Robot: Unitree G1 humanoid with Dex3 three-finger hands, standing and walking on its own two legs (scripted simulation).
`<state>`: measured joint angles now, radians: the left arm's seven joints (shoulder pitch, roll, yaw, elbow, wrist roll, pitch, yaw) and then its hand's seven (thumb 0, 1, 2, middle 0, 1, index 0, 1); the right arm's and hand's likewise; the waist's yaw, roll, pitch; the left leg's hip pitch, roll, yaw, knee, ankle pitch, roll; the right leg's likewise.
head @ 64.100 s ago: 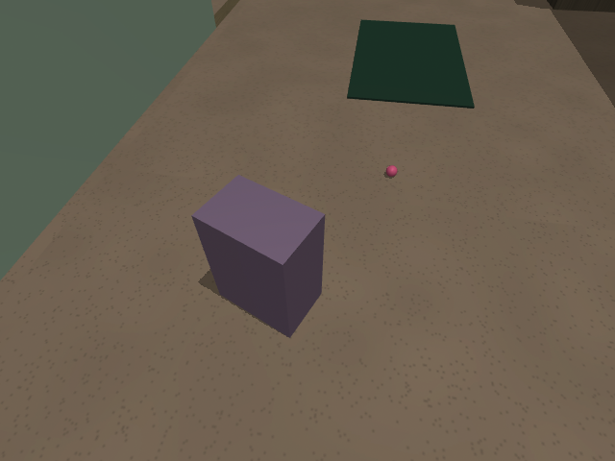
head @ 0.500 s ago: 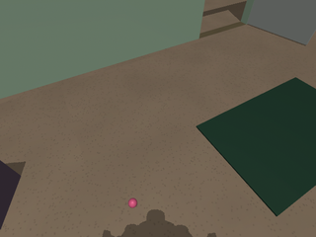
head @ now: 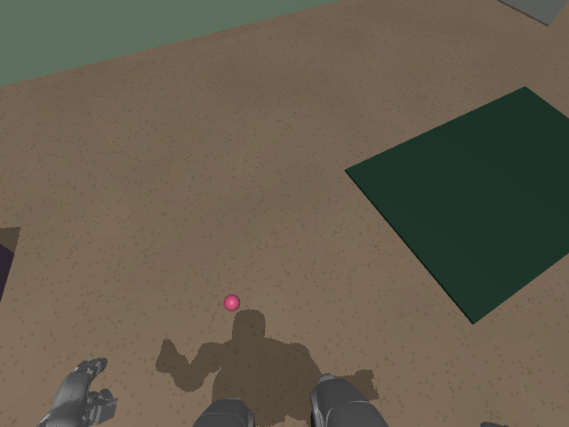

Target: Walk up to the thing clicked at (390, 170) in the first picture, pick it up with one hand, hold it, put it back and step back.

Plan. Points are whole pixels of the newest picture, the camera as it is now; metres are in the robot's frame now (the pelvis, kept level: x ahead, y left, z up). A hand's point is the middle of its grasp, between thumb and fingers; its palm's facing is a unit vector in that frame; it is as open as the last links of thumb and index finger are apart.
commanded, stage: step back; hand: left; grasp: from above
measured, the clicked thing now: (231, 302) +0.47 +0.14 -0.73
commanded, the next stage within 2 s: none
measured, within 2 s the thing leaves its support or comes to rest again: neither
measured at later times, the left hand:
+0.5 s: hand out of the picture +0.02 +0.24 -0.13, palm faces -0.07 -0.91 -0.40, open 7.4 cm
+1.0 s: hand out of the picture -0.14 +0.27 -0.15, palm faces -0.05 -0.93 -0.37, open 7.4 cm
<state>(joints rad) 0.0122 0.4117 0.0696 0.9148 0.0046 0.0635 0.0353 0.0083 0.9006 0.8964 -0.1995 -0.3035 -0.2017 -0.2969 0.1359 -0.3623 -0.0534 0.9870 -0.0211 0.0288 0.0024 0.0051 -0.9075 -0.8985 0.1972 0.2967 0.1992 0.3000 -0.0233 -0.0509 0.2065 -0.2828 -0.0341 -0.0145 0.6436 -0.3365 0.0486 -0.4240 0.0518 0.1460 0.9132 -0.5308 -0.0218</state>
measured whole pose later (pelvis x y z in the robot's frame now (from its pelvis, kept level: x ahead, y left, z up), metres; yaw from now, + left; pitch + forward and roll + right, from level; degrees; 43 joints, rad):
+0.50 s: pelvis -0.10 -0.01 +0.00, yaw -5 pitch -3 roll +2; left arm 0.17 0.35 0.07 0.86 0.03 0.04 0.00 0.01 0.90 0.90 -0.20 -0.30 -0.20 -0.30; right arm 0.13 -0.38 -0.05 0.89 0.01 0.06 -0.01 0.01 -0.91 -0.90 0.20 0.30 0.20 0.30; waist 0.01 0.01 0.16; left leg -0.44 -0.11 -0.09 1.06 -0.50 0.00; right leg -0.27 0.02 0.06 0.63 -0.30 -0.04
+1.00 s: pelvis -0.25 +0.00 +0.01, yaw -4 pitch -2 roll -1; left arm 0.19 0.41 0.09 0.82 0.01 0.07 0.01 0.01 0.90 0.90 -0.20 -0.30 -0.20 -0.30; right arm 0.14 -0.36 -0.04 0.83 -0.03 0.02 -0.02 0.01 -0.90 -0.90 0.20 0.30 0.20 0.30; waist 0.02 -0.04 0.17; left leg -0.33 0.04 -0.02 0.57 -0.22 0.01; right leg -0.38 0.09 0.16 1.09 -0.50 0.03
